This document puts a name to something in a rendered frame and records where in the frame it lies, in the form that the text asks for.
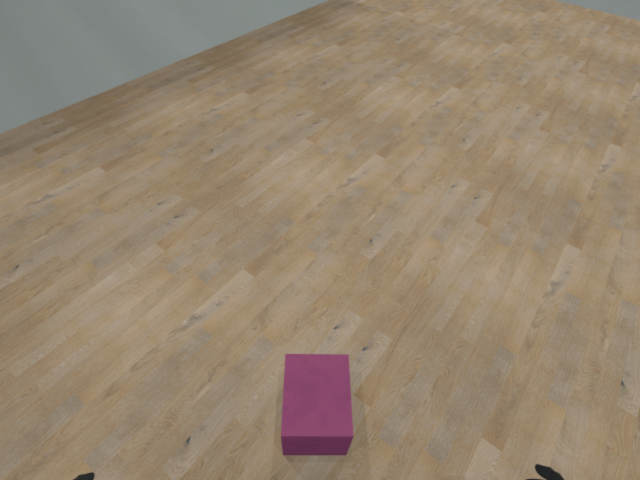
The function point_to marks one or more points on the carton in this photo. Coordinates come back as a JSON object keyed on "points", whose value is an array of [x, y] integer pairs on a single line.
{"points": [[317, 409]]}

